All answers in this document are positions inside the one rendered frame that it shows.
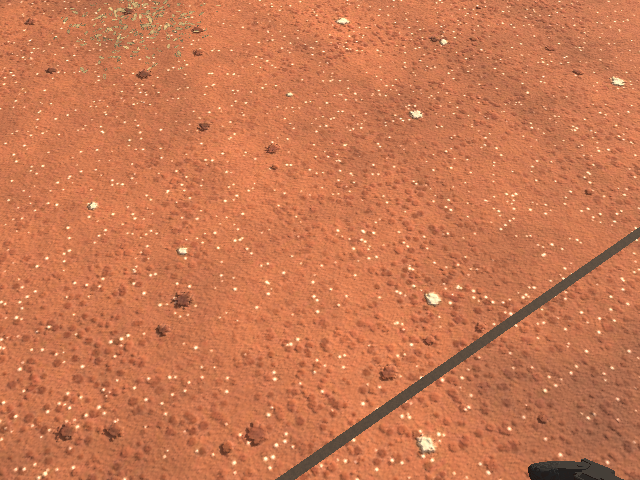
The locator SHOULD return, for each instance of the right robot hand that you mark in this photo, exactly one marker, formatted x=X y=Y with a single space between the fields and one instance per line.
x=570 y=470

